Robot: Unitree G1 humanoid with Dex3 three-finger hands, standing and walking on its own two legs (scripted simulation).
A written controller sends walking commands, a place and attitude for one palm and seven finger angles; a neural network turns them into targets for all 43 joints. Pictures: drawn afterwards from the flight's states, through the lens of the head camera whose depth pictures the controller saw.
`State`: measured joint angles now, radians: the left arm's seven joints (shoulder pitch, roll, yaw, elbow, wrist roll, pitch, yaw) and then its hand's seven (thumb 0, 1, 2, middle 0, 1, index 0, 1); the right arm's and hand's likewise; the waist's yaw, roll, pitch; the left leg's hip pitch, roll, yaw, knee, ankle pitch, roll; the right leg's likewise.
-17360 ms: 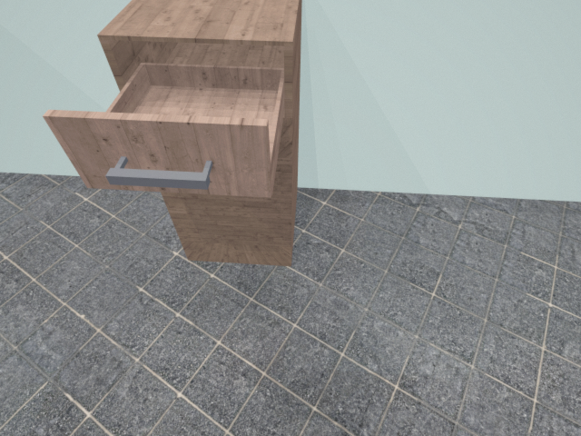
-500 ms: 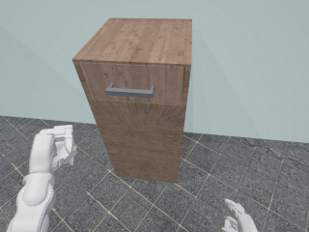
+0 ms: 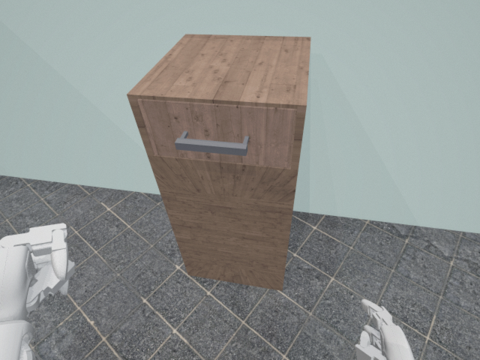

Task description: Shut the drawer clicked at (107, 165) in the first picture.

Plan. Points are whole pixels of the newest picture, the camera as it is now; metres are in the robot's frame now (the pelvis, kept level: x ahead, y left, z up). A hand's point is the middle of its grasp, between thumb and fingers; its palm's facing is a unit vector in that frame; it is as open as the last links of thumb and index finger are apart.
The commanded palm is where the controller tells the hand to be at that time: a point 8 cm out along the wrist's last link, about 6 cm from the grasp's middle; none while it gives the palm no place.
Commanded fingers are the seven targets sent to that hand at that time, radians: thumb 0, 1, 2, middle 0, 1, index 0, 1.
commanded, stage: step back with the hand held close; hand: left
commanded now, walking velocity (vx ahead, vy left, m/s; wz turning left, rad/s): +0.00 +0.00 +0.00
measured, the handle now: (213, 141) +0.60 +0.15 +0.04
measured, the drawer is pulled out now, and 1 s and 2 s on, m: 0.00 0.00 0.00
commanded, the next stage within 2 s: stop stepping back and stand still in 1.48 s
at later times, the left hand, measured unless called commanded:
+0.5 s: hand (85, 270) +0.19 +0.23 +0.13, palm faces +0.19 -0.84 -0.51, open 3.3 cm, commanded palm +0.12 +0.29 +0.17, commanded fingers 0.00 0.90 0.90 -1.40 -1.60 -1.40 -1.60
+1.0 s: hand (23, 314) +0.12 +0.26 +0.16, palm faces +0.32 -0.81 -0.49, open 3.3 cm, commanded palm +0.04 +0.31 +0.17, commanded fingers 0.00 0.90 0.90 -1.40 -1.60 -1.40 -1.60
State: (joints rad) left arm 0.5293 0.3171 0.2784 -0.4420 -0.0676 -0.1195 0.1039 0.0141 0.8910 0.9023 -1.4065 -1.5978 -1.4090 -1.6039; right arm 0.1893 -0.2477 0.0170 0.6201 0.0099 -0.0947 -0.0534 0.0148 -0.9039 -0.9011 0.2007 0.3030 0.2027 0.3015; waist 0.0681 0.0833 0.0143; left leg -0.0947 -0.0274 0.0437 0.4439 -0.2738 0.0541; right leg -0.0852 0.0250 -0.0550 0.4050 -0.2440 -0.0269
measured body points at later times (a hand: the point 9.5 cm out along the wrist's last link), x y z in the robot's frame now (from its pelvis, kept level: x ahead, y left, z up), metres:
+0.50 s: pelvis -0.02 +0.01 +0.00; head +0.01 +0.01 +0.45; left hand +0.17 +0.28 +0.16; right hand +0.13 -0.25 -0.09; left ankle -0.01 +0.08 -0.74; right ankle -0.01 -0.10 -0.74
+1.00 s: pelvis -0.08 +0.03 -0.01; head -0.05 +0.05 +0.44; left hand +0.09 +0.30 +0.18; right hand +0.08 -0.21 -0.09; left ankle -0.01 +0.08 -0.74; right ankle -0.07 -0.10 -0.73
